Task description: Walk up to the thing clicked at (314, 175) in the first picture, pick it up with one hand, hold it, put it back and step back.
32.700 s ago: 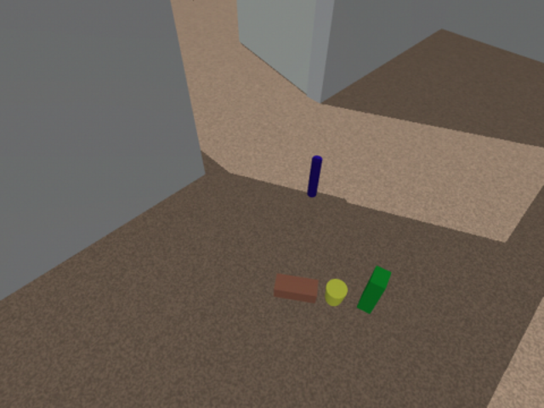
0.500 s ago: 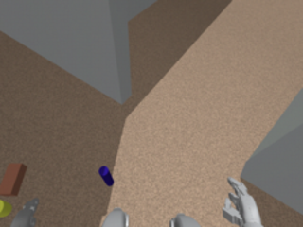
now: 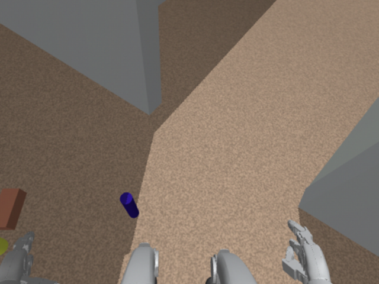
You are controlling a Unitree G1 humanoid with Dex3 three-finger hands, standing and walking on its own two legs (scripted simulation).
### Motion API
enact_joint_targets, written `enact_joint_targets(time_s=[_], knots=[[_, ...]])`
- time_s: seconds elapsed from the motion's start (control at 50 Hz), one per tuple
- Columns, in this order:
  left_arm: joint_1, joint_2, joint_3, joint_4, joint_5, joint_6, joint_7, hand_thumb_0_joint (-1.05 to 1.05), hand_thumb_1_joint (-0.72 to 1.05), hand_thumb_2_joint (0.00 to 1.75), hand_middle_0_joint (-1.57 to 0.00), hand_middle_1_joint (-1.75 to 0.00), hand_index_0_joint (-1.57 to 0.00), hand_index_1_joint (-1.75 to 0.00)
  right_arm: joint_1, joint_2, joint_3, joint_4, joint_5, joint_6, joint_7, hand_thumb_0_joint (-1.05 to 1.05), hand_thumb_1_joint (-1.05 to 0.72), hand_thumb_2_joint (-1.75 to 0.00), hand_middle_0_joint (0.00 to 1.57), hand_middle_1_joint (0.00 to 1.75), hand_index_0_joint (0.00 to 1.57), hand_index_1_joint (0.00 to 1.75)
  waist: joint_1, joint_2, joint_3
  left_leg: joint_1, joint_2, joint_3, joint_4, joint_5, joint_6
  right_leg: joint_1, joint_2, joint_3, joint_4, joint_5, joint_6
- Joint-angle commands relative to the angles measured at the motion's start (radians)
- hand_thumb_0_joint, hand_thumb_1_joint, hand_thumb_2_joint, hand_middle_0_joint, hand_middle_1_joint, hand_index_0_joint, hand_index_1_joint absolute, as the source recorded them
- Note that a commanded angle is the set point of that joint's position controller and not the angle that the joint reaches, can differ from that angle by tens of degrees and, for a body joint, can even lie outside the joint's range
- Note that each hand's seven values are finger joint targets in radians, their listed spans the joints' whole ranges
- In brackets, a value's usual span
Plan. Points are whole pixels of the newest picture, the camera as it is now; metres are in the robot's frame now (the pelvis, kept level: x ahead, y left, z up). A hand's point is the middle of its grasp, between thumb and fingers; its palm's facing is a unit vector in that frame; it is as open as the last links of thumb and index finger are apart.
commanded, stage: go down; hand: left
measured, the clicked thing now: (130, 206) +0.41 +0.21 -0.55
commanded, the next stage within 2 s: approach in 1.48 s
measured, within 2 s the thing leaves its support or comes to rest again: neither
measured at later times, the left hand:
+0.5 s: hand (47, 221) +0.28 +0.36 -0.19, palm faces +0.17 -0.97 -0.17, open 17.2 cm
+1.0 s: hand (49, 208) +0.32 +0.38 -0.23, palm faces +0.15 -0.98 -0.11, open 17.5 cm
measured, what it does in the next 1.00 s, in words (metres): lowers itself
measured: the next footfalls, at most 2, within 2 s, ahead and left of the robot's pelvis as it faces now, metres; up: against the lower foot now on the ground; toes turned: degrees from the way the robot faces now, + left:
none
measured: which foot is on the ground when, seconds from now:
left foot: down 0.00-1.00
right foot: down 0.00-1.00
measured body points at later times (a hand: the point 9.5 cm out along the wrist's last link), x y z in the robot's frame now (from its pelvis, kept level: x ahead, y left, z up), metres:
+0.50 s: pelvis -0.04 +0.00 -0.13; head +0.15 +0.03 +0.27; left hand +0.26 +0.41 -0.17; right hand +0.12 -0.27 -0.24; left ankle +0.03 +0.12 -0.63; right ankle +0.00 -0.14 -0.63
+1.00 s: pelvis -0.06 +0.00 -0.21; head +0.15 +0.04 +0.19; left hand +0.31 +0.43 -0.22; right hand +0.09 -0.29 -0.32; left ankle +0.03 +0.12 -0.63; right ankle +0.00 -0.14 -0.63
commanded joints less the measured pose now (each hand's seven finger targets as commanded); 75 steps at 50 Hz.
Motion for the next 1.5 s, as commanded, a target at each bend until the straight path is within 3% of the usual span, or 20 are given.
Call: enact_joint_targets(time_s=[0.0, 0.12, 0.18, 0.2, 0.24, 0.3, 0.36, 0.42, 0.52, 0.54, 0.64, 0.86, 0.94, 1.04, 1.16, 1.28, 1.34, 1.4, 1.42, 1.48], knots=[[-0.223, 0.283, 0.151, -0.019, -0.027, -0.195, -0.067, 0.0, -0.57, 0.04, -0.07, -0.05, -0.06, -0.05, -0.02, -0.173, -0.076, -0.089, 0.007, -0.073, 0.0, 0.0, -0.92, -0.91, 0.2, 0.3, 0.2, 0.3, -0.011, 0.108, -0.208, 0.092, -0.028, 0.014, -0.077, 0.111, 0.03, -0.09, 0.024, 0.025, -0.03, 0.123, -0.044], [-0.338, 0.388, 0.239, 0.073, -0.07, -0.389, -0.2, 0.0, -0.51, 0.07, -0.05, -0.05, -0.04, -0.06, -0.013, -0.211, -0.078, -0.068, 0.007, -0.071, 0.015, 0.0, -0.9, -0.9, 0.2, 0.3, 0.2, 0.3, 0.033, 0.159, -0.414, 0.056, -0.025, -0.008, 0.049, 0.145, 0.023, -0.236, 0.021, 0.025, 0.126, 0.124, -0.05], [-0.347, 0.435, 0.298, 0.192, -0.085, -0.422, -0.235, 0.0, -0.47, 0.09, -0.05, -0.06, -0.04, -0.07, -0.025, -0.225, -0.074, -0.055, 0.009, -0.052, 0.021, 0.0, -0.89, -0.9, 0.2, 0.3, 0.2, 0.3, 0.061, 0.156, -0.427, 0.006, -0.02, -0.017, 0.082, 0.116, 0.021, -0.295, 0.024, 0.024, 0.165, 0.093, -0.052], [-0.368, 0.422, 0.289, 0.209, -0.089, -0.436, -0.25, 0.0, -0.48, 0.09, -0.05, -0.05, -0.03, -0.06, -0.023, -0.225, -0.074, -0.047, 0.007, -0.046, 0.024, 0.0, -0.89, -0.9, 0.2, 0.3, 0.2, 0.3, 0.052, 0.169, -0.436, -0.013, -0.021, -0.022, 0.095, 0.102, 0.021, -0.321, 0.024, 0.024, 0.182, 0.083, -0.052], [-0.388, 0.484, 0.349, 0.239, -0.106, -0.459, -0.276, 0.0, -0.47, 0.09, -0.04, -0.05, -0.03, -0.06, -0.024, -0.237, -0.074, -0.034, 0.008, -0.038, 0.027, 0.0, -0.88, -0.9, 0.2, 0.3, 0.2, 0.3, 0.071, 0.136, -0.47, -0.033, -0.019, -0.023, 0.131, 0.134, 0.026, -0.323, 0.029, 0.02, 0.203, 0.102, -0.053], [-0.445, 0.538, 0.394, 0.261, -0.119, -0.495, -0.321, 0.0, -0.47, 0.08, -0.05, -0.05, -0.03, -0.06, -0.025, -0.24, -0.068, -0.016, 0.004, -0.028, 0.034, 0.0, -0.9, -0.9, 0.2, 0.3, 0.2, 0.3, 0.065, 0.112, -0.532, -0.077, -0.023, -0.017, 0.212, 0.213, 0.038, -0.34, 0.029, 0.018, 0.254, 0.165, -0.051], [-0.529, 0.545, 0.402, 0.31, -0.137, -0.535, -0.367, 0.0, -0.46, 0.09, -0.04, -0.04, -0.03, -0.05, -0.023, -0.248, -0.063, 0.014, -0.004, -0.026, 0.035, 0.0, -0.9, -0.9, 0.2, 0.3, 0.2, 0.3, 0.042, 0.128, -0.543, -0.102, -0.022, -0.018, 0.274, 0.261, 0.04, -0.405, 0.032, 0.015, 0.305, 0.191, -0.053], [-0.64, 0.581, 0.412, 0.335, -0.141, -0.572, -0.41, 0.0, -0.47, 0.08, -0.04, -0.05, -0.03, -0.05, -0.028, -0.248, -0.059, 0.029, -0.012, -0.025, 0.037, 0.0, -0.9, -0.9, 0.2, 0.3, 0.2, 0.3, 0.031, 0.133, -0.542, -0.159, -0.017, -0.024, 0.313, 0.169, 0.04, -0.472, 0.034, 0.017, 0.335, 0.123, -0.052], [-0.694, 0.671, 0.462, 0.398, -0.149, -0.597, -0.456, 0.0, -0.46, 0.07, -0.04, -0.04, -0.03, -0.04, -0.024, -0.263, -0.047, 0.033, -0.017, -0.018, 0.037, 0.0, -0.9, -0.9, 0.2, 0.3, 0.2, 0.3, 0.04, 0.131, -0.565, -0.242, -0.017, -0.021, 0.348, 0.06, 0.039, -0.499, 0.037, 0.027, 0.361, 0.034, -0.051], [-0.718, 0.672, 0.455, 0.385, -0.151, -0.599, -0.466, 0.0, -0.46, 0.06, -0.04, -0.04, -0.03, -0.04, -0.022, -0.267, -0.045, 0.035, -0.018, -0.018, 0.037, 0.0, -0.9, -0.9, 0.2, 0.3, 0.2, 0.3, 0.042, 0.16, -0.581, -0.23, -0.015, -0.022, 0.352, 0.059, 0.035, -0.512, 0.037, 0.027, 0.373, 0.032, -0.054], [-0.733, 0.739, 0.506, 0.42, -0.158, -0.591, -0.495, 0.0, -0.5, 0.04, -0.05, -0.03, -0.04, -0.03, -0.022, -0.283, -0.029, 0.049, -0.018, -0.009, 0.039, 0.0, -0.91, -0.9, 0.2, 0.3, 0.2, 0.3, 0.06, 0.197, -0.593, -0.241, -0.01, -0.043, 0.387, 0.097, 0.029, -0.588, 0.041, -0.004, 0.458, 0.055, -0.062], [-0.834, 0.807, 0.53, 0.427, -0.182, -0.588, -0.543, 0.0, -0.53, 0.04, -0.05, -0.02, -0.04, -0.02, -0.028, -0.297, -0.015, 0.052, -0.02, -0.002, 0.039, 0.0, -0.92, -0.91, 0.2, 0.3, 0.2, 0.3, 0.043, 0.187, -0.571, -0.378, -0.006, -0.031, 0.474, 0.016, 0.035, -0.643, 0.048, -0.008, 0.522, 0.005, -0.058], [-0.871, 0.831, 0.536, 0.435, -0.184, -0.592, -0.564, 0.0, -0.58, 0.04, -0.05, -0.03, -0.04, -0.04, -0.016, -0.309, -0.01, 0.065, -0.023, -0.005, 0.038, 0.0, -0.93, -0.91, 0.2, 0.3, 0.2, 0.3, 0.034, 0.225, -0.593, -0.354, -0.005, -0.042, 0.507, 0.061, 0.031, -0.691, 0.047, -0.02, 0.572, 0.035, -0.062], [-0.893, 0.865, 0.555, 0.452, -0.187, -0.59, -0.578, 0.0, -0.56, 0.04, -0.05, -0.03, -0.04, -0.03, -0.024, -0.309, -0.005, 0.065, -0.026, -0.006, 0.037, 0.0, -0.92, -0.91, 0.2, 0.3, 0.2, 0.3, 0.038, 0.195, -0.566, -0.44, -0.005, -0.028, 0.532, -0.027, 0.035, -0.696, 0.05, -0.015, 0.576, -0.026, -0.057], [-0.878, 0.886, 0.571, 0.465, -0.198, -0.581, -0.593, 0.0, -0.57, 0.05, -0.05, -0.03, -0.04, -0.04, -0.014, -0.316, 0.005, 0.07, -0.027, -0.004, 0.039, 0.0, -0.93, -0.91, 0.2, 0.3, 0.2, 0.3, 0.045, 0.201, -0.617, -0.431, -0.009, -0.021, 0.578, 0.072, 0.036, -0.687, 0.052, -0.021, 0.612, 0.042, -0.057], [-0.921, 0.9, 0.571, 0.461, -0.2, -0.575, -0.604, 0.0, -0.56, 0.06, -0.05, -0.03, -0.03, -0.05, -0.011, -0.318, 0.006, 0.076, -0.028, -0.003, 0.04, 0.0, -0.92, -0.91, 0.2, 0.3, 0.2, 0.3, 0.033, 0.21, -0.597, -0.457, -0.007, -0.026, 0.6, 0.05, 0.036, -0.728, 0.053, -0.028, 0.64, 0.028, -0.058], [-0.942, 0.931, 0.582, 0.441, -0.196, -0.576, -0.606, 0.0, -0.57, 0.06, -0.05, -0.03, -0.03, -0.04, -0.007, -0.323, 0.011, 0.078, -0.031, -0.002, 0.042, 0.0, -0.92, -0.91, 0.2, 0.3, 0.2, 0.3, 0.043, 0.243, -0.623, -0.436, -0.007, -0.029, 0.607, 0.079, 0.033, -0.732, 0.053, -0.032, 0.661, 0.046, -0.062], [-0.944, 0.901, 0.567, 0.476, -0.194, -0.571, -0.608, 0.0, -0.57, 0.06, -0.05, -0.03, -0.03, -0.05, -0.004, -0.325, 0.009, 0.076, -0.028, 0.001, 0.043, 0.0, -0.92, -0.91, 0.2, 0.3, 0.2, 0.3, 0.019, 0.212, -0.584, -0.466, -0.006, -0.037, 0.606, 0.042, 0.034, -0.76, 0.053, -0.039, 0.664, 0.021, -0.061], [-0.964, 0.93, 0.576, 0.459, -0.191, -0.575, -0.606, 0.0, -0.57, 0.06, -0.05, -0.03, -0.03, -0.05, -0.01, -0.327, 0.009, 0.074, -0.028, 0.003, 0.043, 0.0, -0.92, -0.91, 0.2, 0.3, 0.2, 0.3, 0.032, 0.231, -0.564, -0.485, -0.005, -0.038, 0.597, -0.008, 0.032, -0.777, 0.054, -0.038, 0.669, -0.012, -0.062], [-0.983, 0.935, 0.575, 0.466, -0.189, -0.575, -0.609, 0.0, -0.57, 0.05, -0.05, -0.03, -0.03, -0.04, -0.011, -0.328, 0.013, 0.073, -0.031, 0.002, 0.042, 0.0, -0.92, -0.91, 0.2, 0.3, 0.2, 0.3, 0.023, 0.236, -0.568, -0.486, -0.004, -0.04, 0.604, -0.038, 0.032, -0.78, 0.053, -0.04, 0.675, -0.024, -0.06]])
